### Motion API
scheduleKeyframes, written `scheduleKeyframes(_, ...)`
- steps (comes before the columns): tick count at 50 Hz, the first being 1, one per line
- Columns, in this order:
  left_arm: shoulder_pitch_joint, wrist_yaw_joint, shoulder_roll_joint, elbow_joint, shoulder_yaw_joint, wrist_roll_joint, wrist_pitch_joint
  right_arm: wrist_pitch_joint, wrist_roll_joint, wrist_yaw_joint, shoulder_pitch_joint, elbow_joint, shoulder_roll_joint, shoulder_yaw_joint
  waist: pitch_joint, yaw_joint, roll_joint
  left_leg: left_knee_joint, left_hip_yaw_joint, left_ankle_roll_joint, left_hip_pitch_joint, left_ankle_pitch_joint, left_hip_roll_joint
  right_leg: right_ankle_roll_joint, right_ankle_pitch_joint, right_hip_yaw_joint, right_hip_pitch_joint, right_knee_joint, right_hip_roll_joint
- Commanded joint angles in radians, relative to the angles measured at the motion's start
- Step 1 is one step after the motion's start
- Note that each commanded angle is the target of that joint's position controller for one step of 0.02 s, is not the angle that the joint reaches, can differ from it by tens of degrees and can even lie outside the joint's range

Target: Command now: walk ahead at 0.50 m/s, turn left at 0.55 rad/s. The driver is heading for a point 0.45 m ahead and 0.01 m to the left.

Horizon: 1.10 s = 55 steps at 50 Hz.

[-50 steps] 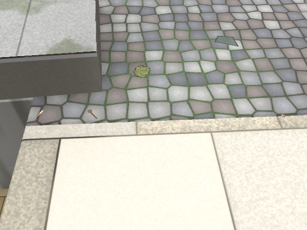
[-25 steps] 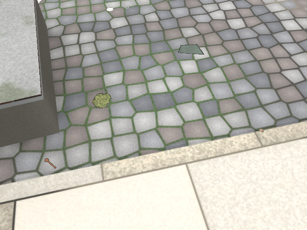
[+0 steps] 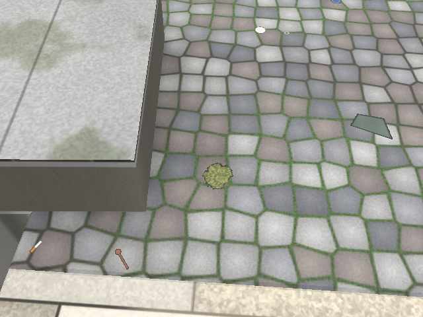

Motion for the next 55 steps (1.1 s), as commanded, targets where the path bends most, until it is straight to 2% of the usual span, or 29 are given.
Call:
scheduleKeyframes(1,0.002,0.002,0.121,-0.084,0.035,0.021,-0.011,-0.017,-0.01,-0.015,0.002,-0.082,-0.112,-0.028,-0.108,0.02,0.051,-0.277,-0.365,0.206,0.221,0.22,0.256,0.021,0.081,0.044,-0.208,-0.079,-0.058)
scheduleKeyframes(3,-0.016,0.005,0.092,-0.093,0.026,0.026,0.005,-0.02,-0.007,-0.029,0.014,-0.075,-0.14,-0.034,-0.09,0.025,0.047,-0.293,-0.304,0.206,0.143,0.28,0.235,0.056,0.131,0.02,-0.189,-0.18,-0.048)
scheduleKeyframes(7,-0.175,0.001,0.05,-0.133,0.004,0.022,0.003,-0.01,0.006,-0.05,0.064,-0.055,-0.166,-0.042,-0.06,-0.035,0.079,-0.283,-0.234,0.14,0.085,0.173,0.164,0.084,0.393,0.005,-0.133,-0.505,0.01)
scheduleKeyframes(9,-0.241,-0.009,0.054,-0.15,0.002,0.011,-0.004,-0.003,0.008,-0.054,0.102,-0.041,-0.173,-0.044,-0.056,-0.065,0.092,-0.274,-0.262,0.123,0.09,0.103,0.17,0.084,0.467,0.004,-0.09,-0.606,0.041)
scheduleKeyframes(11,-0.268,-0.018,0.076,-0.161,0.008,0.002,-0.013,0.002,0.013,-0.056,0.13,-0.028,-0.169,-0.045,-0.056,-0.071,0.102,-0.232,-0.316,0.113,0.142,0.065,0.195,0.071,0.465,0.031,-0.079,-0.665,0.049)
scheduleKeyframes(14,-0.231,-0.026,0.116,-0.158,0.025,0.0,-0.027,0.009,0.011,-0.061,0.125,-0.027,-0.161,-0.046,-0.062,-0.036,0.132,-0.14,-0.405,0.086,0.221,0.069,0.234,0.03,0.367,0.057,-0.036,-0.703,0.044)
scheduleKeyframes(15,-0.179,-0.024,0.126,-0.145,0.033,0.0,-0.031,0.011,0.01,-0.06,0.11,-0.031,-0.155,-0.046,-0.071,-0.004,0.143,-0.098,-0.414,0.072,0.219,0.096,0.228,0.009,0.34,0.044,0.029,-0.725,0.046)
scheduleKeyframes(16,-0.084,-0.019,0.145,-0.117,0.045,0.008,-0.035,0.011,0.004,-0.058,0.107,-0.034,-0.124,-0.034,-0.124,0.042,0.132,-0.004,-0.38,0.046,0.209,0.163,0.191,-0.021,0.345,0.025,0.16,-0.75,0.038)
scheduleKeyframes(17,0.045,-0.013,0.183,-0.103,0.056,0.028,-0.039,0.008,-0.01,-0.053,0.122,-0.043,-0.066,-0.011,-0.252,0.093,0.058,0.229,-0.315,0.014,0.131,0.094,0.138,-0.079,0.3,0.138,0.389,-0.728,-0.087)
scheduleKeyframes(18,0.132,-0.014,0.282,-0.076,0.079,0.05,-0.03,-0.002,0.007,-0.055,0.259,-0.064,0.0,0.01,-0.364,0.043,-0.239,0.574,-0.178,-0.07,-0.202,-0.26,-0.024,-0.249,0.225,0.567,0.712,-0.792,-0.307)
scheduleKeyframes(19,0.148,-0.025,0.216,-0.063,0.069,0.021,-0.026,-0.005,0.016,-0.059,0.282,-0.047,-0.076,0.003,-0.355,0.053,-0.275,0.736,-0.198,-0.093,-0.351,-0.423,0.009,-0.293,0.134,0.779,0.723,-0.866,-0.367)
scheduleKeyframes(20,0.084,-0.025,0.143,-0.08,0.047,0.016,-0.023,0.0,0.015,-0.062,0.197,-0.042,-0.144,-0.015,-0.232,0.069,-0.154,0.8,-0.218,-0.104,-0.372,-0.355,0.044,-0.259,0.239,0.628,0.61,-0.865,-0.33)
scheduleKeyframes(21,0.026,-0.026,0.111,-0.091,0.033,0.028,-0.016,0.007,0.001,-0.065,0.121,-0.053,-0.156,-0.019,-0.173,0.062,-0.075,0.802,-0.183,-0.116,-0.334,-0.305,0.07,-0.235,0.462,0.455,0.492,-0.843,-0.286)
scheduleKeyframes(22,-0.013,-0.03,0.086,-0.084,0.022,0.03,-0.012,0.012,-0.014,-0.066,0.073,-0.068,-0.15,-0.021,-0.125,0.044,-0.045,0.754,-0.167,-0.124,-0.308,-0.289,0.09,-0.228,0.678,0.337,0.39,-0.837,-0.243)
scheduleKeyframes(23,-0.031,-0.032,0.067,-0.076,0.012,0.032,-0.013,0.018,-0.016,-0.064,0.068,-0.074,-0.134,-0.023,-0.117,0.017,-0.061,0.694,-0.158,-0.124,-0.262,-0.278,0.118,-0.213,0.805,0.254,0.332,-0.839,-0.211)
scheduleKeyframes(25,-0.047,-0.033,0.059,-0.051,0.007,0.03,-0.02,0.031,-0.01,-0.062,0.095,-0.064,-0.072,-0.007,-0.125,-0.009,-0.1,0.555,-0.122,-0.136,-0.183,-0.245,0.125,-0.206,0.921,0.163,0.276,-0.866,-0.17)
scheduleKeyframes(28,-0.076,-0.02,0.116,-0.02,0.02,0.02,-0.006,0.041,-0.019,-0.064,0.067,-0.072,-0.03,0.013,-0.165,-0.021,-0.108,0.332,-0.078,-0.157,-0.079,-0.136,0.133,-0.222,0.982,0.082,0.241,-0.885,-0.159)
scheduleKeyframes(30,-0.073,-0.014,0.138,-0.005,0.026,0.012,0.01,0.044,-0.016,-0.061,0.032,-0.071,-0.036,0.015,-0.183,-0.003,-0.114,0.22,-0.052,-0.158,-0.005,-0.027,0.124,-0.212,0.934,0.047,0.23,-0.893,-0.146)
scheduleKeyframes(33,-0.048,-0.012,0.144,0.026,0.023,0.004,0.029,0.05,-0.016,-0.06,-0.029,-0.079,-0.061,0.009,-0.173,0.02,-0.102,0.112,-0.048,-0.142,0.042,0.036,0.114,-0.203,0.779,0.052,0.244,-0.884,-0.155)
scheduleKeyframes(35,-0.063,-0.013,0.137,0.04,0.016,-0.004,0.037,0.049,-0.021,-0.058,-0.044,-0.079,-0.063,0.006,-0.148,0.006,-0.094,-0.012,-0.034,-0.113,0.107,0.088,0.104,-0.18,0.642,0.062,0.228,-0.851,-0.148)
scheduleKeyframes(36,-0.056,-0.013,0.12,0.05,0.009,-0.008,0.039,0.047,-0.027,-0.059,-0.043,-0.076,-0.072,0.001,-0.14,-0.002,-0.084,-0.095,-0.037,-0.09,0.164,0.146,0.102,-0.149,0.549,0.064,0.212,-0.827,-0.125)
scheduleKeyframes(37,-0.031,-0.015,0.093,0.059,-0.003,0.003,0.036,0.045,-0.036,-0.066,-0.048,-0.084,-0.105,-0.004,-0.144,0.001,-0.046,-0.137,-0.098,-0.065,0.242,0.298,0.157,-0.098,0.464,0.053,0.179,-0.793,-0.089)
scheduleKeyframes(38,0.026,-0.019,0.068,0.061,-0.013,0.035,0.029,0.05,-0.043,-0.076,-0.047,-0.098,-0.162,-0.013,-0.198,0.043,0.054,-0.071,-0.195,-0.016,0.362,0.561,0.268,-0.048,0.279,0.011,0.119,-0.731,-0.025)
scheduleKeyframes(39,0.095,-0.017,0.025,0.075,-0.027,0.038,0.03,0.059,-0.042,-0.077,-0.081,-0.087,-0.126,-0.003,-0.242,0.086,0.167,-0.048,-0.234,0.06,0.37,0.517,0.307,-0.003,0.102,-0.029,0.106,-0.749,0.007)
scheduleKeyframes(40,0.037,-0.011,0.056,0.076,-0.027,0.037,0.042,0.062,-0.031,-0.066,-0.119,-0.095,-0.071,0.007,-0.208,0.054,0.132,-0.054,-0.213,0.047,0.304,0.386,0.26,0.018,0.114,-0.029,0.149,-0.775,0.005)
scheduleKeyframes(41,-0.007,-0.007,0.088,0.073,-0.021,0.032,0.053,0.062,-0.029,-0.058,-0.133,-0.094,-0.059,0.009,-0.164,0.038,0.106,-0.049,-0.176,0.01,0.272,0.308,0.209,0.022,0.145,-0.038,0.137,-0.78,0.012)
scheduleKeyframes(43,-0.016,0.0,0.111,0.083,-0.017,0.028,0.072,0.054,-0.03,-0.049,-0.119,-0.082,-0.085,0.003,-0.127,0.026,0.081,-0.035,-0.153,-0.017,0.244,0.335,0.179,0.017,0.207,-0.037,0.142,-0.77,0.011)
scheduleKeyframes(48,-0.017,0.009,0.111,0.113,-0.018,0.022,0.085,0.041,-0.027,-0.048,-0.11,-0.041,-0.08,0.002,-0.155,0.03,0.059,-0.006,-0.146,-0.011,0.258,0.499,0.178,0.016,0.315,-0.03,0.219,-0.76,-0.006)
scheduleKeyframes(55,-0.045,0.02,0.109,0.158,-0.017,0.019,0.112,0.037,-0.025,-0.048,-0.131,0.026,-0.084,0.001,-0.133,0.035,0.025,-0.037,-0.132,-0.018,0.23,0.403,0.163,0.014,0.296,-0.032,0.263,-0.784,-0.007)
